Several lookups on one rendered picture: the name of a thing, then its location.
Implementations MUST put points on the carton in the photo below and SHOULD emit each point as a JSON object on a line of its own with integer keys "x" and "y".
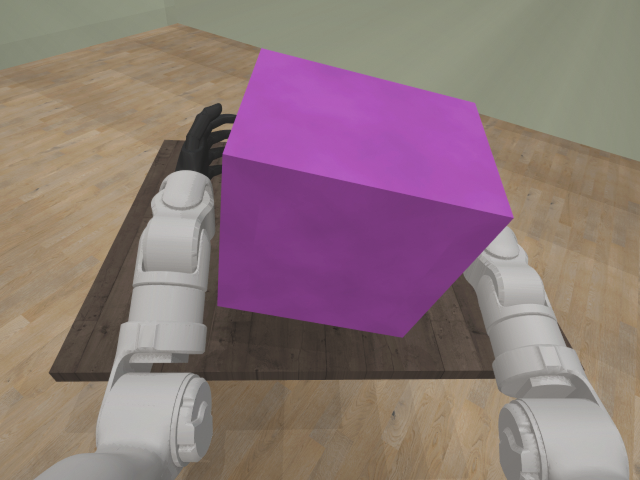
{"x": 350, "y": 200}

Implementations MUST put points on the table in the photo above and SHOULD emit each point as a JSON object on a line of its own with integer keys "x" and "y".
{"x": 448, "y": 342}

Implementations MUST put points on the left robot hand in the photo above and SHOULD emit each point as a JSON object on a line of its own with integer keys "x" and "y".
{"x": 196, "y": 154}

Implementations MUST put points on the right robot forearm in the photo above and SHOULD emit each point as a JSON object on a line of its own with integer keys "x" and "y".
{"x": 531, "y": 357}

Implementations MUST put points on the right robot upper arm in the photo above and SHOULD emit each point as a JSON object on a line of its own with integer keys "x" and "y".
{"x": 559, "y": 439}

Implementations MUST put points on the left robot upper arm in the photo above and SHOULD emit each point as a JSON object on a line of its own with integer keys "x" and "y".
{"x": 152, "y": 425}

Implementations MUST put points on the left robot forearm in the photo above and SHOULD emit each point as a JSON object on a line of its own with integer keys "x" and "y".
{"x": 165, "y": 322}

